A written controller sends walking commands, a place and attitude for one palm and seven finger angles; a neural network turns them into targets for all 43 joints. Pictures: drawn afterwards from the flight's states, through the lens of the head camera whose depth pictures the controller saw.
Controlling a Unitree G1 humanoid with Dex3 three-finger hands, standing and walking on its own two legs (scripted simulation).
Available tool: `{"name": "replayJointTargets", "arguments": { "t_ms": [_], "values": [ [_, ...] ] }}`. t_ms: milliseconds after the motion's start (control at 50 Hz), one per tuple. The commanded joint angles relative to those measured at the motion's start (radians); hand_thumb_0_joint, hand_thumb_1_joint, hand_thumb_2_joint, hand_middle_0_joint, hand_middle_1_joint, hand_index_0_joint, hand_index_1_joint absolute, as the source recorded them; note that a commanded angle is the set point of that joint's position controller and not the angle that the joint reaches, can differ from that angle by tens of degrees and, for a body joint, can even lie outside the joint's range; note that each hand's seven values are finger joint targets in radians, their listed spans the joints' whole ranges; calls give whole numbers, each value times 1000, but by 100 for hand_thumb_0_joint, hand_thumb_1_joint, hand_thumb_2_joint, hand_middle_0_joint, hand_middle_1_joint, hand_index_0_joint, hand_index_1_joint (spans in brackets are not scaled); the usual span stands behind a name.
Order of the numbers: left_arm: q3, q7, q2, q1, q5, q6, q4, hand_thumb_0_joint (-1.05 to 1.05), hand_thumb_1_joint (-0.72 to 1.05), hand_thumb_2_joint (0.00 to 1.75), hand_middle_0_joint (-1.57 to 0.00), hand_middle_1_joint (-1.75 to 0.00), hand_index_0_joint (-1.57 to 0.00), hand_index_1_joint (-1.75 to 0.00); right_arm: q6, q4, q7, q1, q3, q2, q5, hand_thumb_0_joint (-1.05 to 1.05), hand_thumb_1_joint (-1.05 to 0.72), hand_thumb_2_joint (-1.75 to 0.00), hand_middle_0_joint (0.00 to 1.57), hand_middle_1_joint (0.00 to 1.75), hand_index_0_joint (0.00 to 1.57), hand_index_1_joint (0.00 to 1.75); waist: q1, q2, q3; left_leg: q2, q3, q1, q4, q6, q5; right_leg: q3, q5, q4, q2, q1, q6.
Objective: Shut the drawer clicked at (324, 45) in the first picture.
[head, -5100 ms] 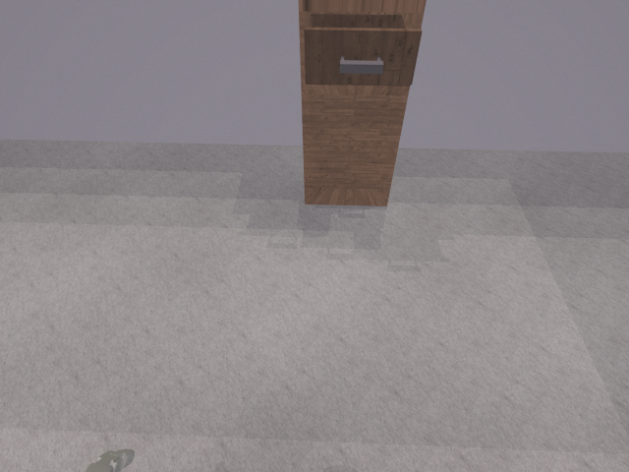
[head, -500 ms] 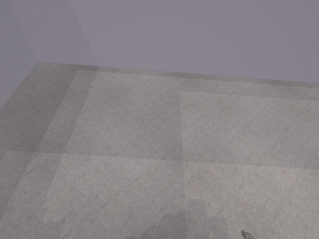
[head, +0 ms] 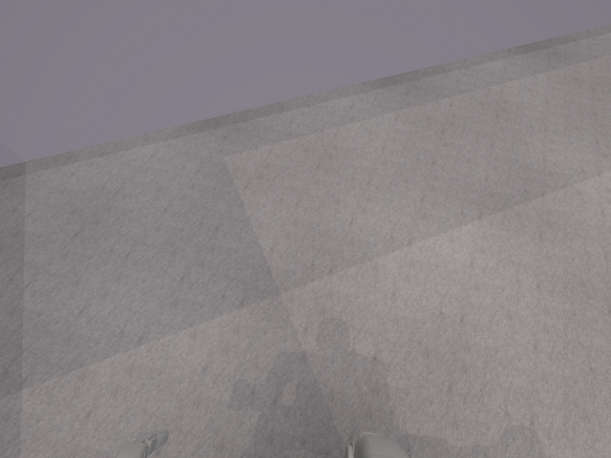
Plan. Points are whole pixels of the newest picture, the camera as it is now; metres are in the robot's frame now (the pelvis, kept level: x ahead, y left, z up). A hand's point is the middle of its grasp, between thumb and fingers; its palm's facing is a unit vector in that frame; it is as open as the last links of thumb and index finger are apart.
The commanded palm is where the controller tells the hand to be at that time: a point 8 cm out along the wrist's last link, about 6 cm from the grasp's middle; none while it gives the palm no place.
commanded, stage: walk to a spot facing it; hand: left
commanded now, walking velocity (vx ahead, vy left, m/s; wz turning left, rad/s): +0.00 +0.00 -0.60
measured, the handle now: out of the picture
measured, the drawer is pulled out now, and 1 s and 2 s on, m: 0.14 0.14 0.14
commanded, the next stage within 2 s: turn to face it in 0.18 s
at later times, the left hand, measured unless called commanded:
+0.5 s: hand (193, 440) +0.16 +0.17 -0.16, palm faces -0.11 -0.97 -0.21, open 7.4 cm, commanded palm none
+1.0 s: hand out of the picture +0.12 +0.18 -0.14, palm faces +0.14 -0.94 -0.31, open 7.4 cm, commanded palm none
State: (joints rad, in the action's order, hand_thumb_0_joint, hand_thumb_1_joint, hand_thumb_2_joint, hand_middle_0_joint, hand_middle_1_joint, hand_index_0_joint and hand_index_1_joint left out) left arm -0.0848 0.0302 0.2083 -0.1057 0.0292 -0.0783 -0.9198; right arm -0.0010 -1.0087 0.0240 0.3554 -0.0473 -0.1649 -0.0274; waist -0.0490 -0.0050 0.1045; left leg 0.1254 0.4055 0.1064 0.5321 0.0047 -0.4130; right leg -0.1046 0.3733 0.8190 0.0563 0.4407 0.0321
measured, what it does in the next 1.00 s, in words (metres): steps on the spot: right foot, then left foot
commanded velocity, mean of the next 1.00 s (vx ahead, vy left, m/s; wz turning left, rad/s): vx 0.00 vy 0.00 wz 0.30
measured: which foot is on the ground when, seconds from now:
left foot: down 0.00-0.06, up 0.08-0.50, down 0.52-0.94, up 0.96-1.00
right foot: up 0.00-0.04, down 0.06-0.54, up 0.56-0.92, down 0.94-1.00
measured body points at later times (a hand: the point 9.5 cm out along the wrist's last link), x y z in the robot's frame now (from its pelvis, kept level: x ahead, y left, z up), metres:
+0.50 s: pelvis +0.07 -0.01 +0.00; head +0.08 -0.01 +0.45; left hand +0.17 +0.22 -0.14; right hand +0.12 -0.27 -0.14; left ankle +0.10 +0.11 -0.72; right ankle +0.03 -0.11 -0.73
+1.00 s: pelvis +0.04 -0.04 +0.00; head +0.07 -0.07 +0.45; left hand +0.11 +0.23 -0.12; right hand +0.10 -0.30 -0.16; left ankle +0.08 +0.10 -0.70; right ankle +0.04 -0.15 -0.73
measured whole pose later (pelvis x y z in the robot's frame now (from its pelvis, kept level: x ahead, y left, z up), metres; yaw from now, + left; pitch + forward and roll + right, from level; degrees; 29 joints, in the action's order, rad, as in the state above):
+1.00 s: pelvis +0.04 -0.04 +0.00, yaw +8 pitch +1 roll +1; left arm -0.05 -0.02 0.19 -0.15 0.02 -0.02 -0.91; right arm 0.08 -0.97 0.00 0.25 -0.09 -0.26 -0.02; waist -0.03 0.07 0.05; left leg -0.06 -0.11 0.48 0.80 -0.04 -0.40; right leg -0.04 0.31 0.54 0.02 0.24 -0.01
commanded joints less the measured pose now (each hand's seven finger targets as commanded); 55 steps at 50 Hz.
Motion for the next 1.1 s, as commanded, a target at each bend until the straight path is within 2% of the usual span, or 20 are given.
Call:
{"name": "replayJointTargets", "arguments": {
  "t_ms": [0,20,40,60,120,200,400,460,480,500,520,540,640,780,860,880,920,940,1000,1080],
  "values": [
    [-12,-14,82,-94,-1,64,76,0,90,90,-20,-30,-20,-30,-16,62,-2,19,-56,-204,10,0,-90,-90,20,30,20,30,77,135,-164,260,-119,-66,152,26,933,-23,-127,-266,-43,-188,-46],
    [-27,-23,155,-211,4,81,45,0,90,90,-20,-30,-20,-30,-13,83,-13,10,-52,-192,22,0,-90,-90,20,30,20,30,135,-23,-249,218,-94,130,384,-26,716,107,-395,-359,57,-449,-98],
    [-51,-39,276,-291,-2,90,24,0,90,90,-20,-30,-20,-30,-8,138,-18,-24,-32,-117,25,0,-90,-90,20,30,20,30,159,-295,-303,14,-124,459,671,-102,-175,533,-930,-371,345,-633,-235],
    [-56,-52,296,-302,-26,80,12,0,90,90,-20,-30,-20,-30,4,159,-2,-81,-31,-133,24,0,-90,-90,20,30,20,30,156,-232,-326,-4,-311,491,769,-90,-268,514,-1061,-369,378,-601,-305],
    [-31,-62,195,-114,-25,71,66,0,90,90,-20,-30,-20,-30,20,144,-2,-130,-32,-133,14,0,-90,-90,20,30,20,30,84,-119,-161,47,-385,492,738,-90,-58,370,-739,-420,241,-392,-238],
    [-19,-54,179,-54,-15,82,84,0,90,90,-20,-30,-20,-30,39,114,-2,-75,-34,-121,8,0,-90,-90,20,30,20,30,24,-93,-124,13,-378,409,620,-108,32,279,-695,-448,155,-241,-195],
    [8,-60,133,-124,3,94,35,0,90,90,-20,-30,-20,-30,12,111,-10,-162,-2,-90,21,0,-90,-90,20,30,20,30,54,-135,-177,-60,-369,274,237,-69,37,253,-584,-437,133,-300,-198],
    [16,-67,124,-123,-16,91,7,0,90,90,-20,-30,-20,-30,-4,67,-12,-106,2,-104,20,0,-90,-90,20,30,20,30,37,-112,-172,-78,-360,82,-68,-54,292,194,-506,-350,110,-264,-125],
    [18,-66,103,-156,-18,84,-1,0,90,90,-20,-30,-20,-30,-11,64,-15,-94,-5,-146,20,0,-90,-90,20,30,20,30,46,7,-176,-23,-438,15,-99,-32,466,164,-398,-272,82,-215,-86],
    [21,-67,66,-195,-24,77,3,0,90,90,-20,-30,-20,-30,-13,71,-14,-88,-15,-206,12,0,-90,-90,20,30,20,30,56,178,-175,133,-614,-8,-104,48,689,101,-183,-190,20,-127,-32],
    [27,-69,53,-188,-23,71,7,0,90,90,-20,-30,-20,-30,-3,77,-13,-85,-22,-240,7,0,-90,-90,20,30,20,30,55,259,-131,237,-709,56,-161,140,770,52,109,-86,-21,-99,1],
    [26,-68,66,-146,-19,69,12,0,90,90,-20,-30,-20,-30,2,73,-3,-92,-19,-232,2,0,-90,-90,20,30,20,30,47,266,-65,240,-763,115,-216,185,759,74,212,45,-33,-57,9],
    [6,-55,81,-89,-17,58,16,0,90,90,-20,-30,-20,-30,8,85,5,-100,-25,-216,4,0,-90,-90,20,30,20,30,40,163,-109,130,-687,78,-194,176,633,116,115,217,-15,28,18],
    [5,-54,54,-43,-25,60,55,0,90,90,-20,-30,-20,-30,20,101,-5,-70,-62,-250,1,0,-90,-90,20,30,20,30,6,163,-198,92,-770,33,-167,175,572,105,103,-8,-52,-33,29],
    [-2,-59,76,-129,-32,67,42,0,90,90,-20,-30,-20,-30,32,127,-14,-115,-77,-256,7,0,-90,-90,20,30,20,30,46,185,-239,23,-775,127,-112,117,510,81,-55,-302,-77,-238,21],
    [-10,-63,105,-170,-29,72,35,0,90,90,-20,-30,-20,-30,35,139,-18,-135,-77,-240,13,0,-90,-90,20,30,20,30,72,134,-239,-15,-757,230,-77,75,403,93,-144,-435,-48,-366,14],
    [-35,-73,263,-182,-3,79,47,0,90,90,-20,-30,-20,-30,36,187,-25,-159,-61,-133,15,0,-90,-90,20,30,20,30,102,-319,-166,-211,-445,586,318,-61,-150,509,-115,-602,405,-471,-142],
    [-23,-75,248,-151,-11,73,66,0,90,90,-20,-30,-20,-30,39,184,-26,-187,-73,-189,2,0,-90,-90,20,30,20,30,95,-215,-129,-144,-489,530,497,-44,-164,465,-138,-591,437,-295,-182],
    [0,-71,159,6,-10,77,97,0,90,90,-20,-30,-20,-30,64,123,-44,-123,-73,-169,0,0,-90,-90,20,30,20,30,3,-163,-19,-95,-448,495,684,-59,11,217,-174,-555,265,-167,-126],
    [5,-69,155,-85,-8,86,82,0,90,90,-20,-30,-20,-30,64,132,-53,-158,-64,-159,8,0,-90,-90,20,30,20,30,39,-176,-25,-83,-385,506,650,-89,55,92,-367,-506,249,-264,-124]
  ]
}}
